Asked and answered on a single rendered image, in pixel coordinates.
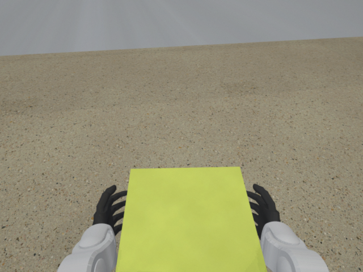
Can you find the left robot forearm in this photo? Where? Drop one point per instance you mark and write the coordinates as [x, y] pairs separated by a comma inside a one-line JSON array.
[[95, 252]]

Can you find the right robot forearm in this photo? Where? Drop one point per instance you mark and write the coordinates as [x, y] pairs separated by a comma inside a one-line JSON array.
[[283, 251]]

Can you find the left robot hand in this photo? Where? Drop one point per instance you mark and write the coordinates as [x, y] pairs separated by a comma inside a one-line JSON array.
[[105, 209]]

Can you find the right robot hand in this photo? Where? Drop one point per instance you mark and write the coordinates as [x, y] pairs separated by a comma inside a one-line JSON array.
[[266, 208]]

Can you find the carton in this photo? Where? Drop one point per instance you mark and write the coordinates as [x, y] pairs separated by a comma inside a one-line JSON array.
[[188, 220]]

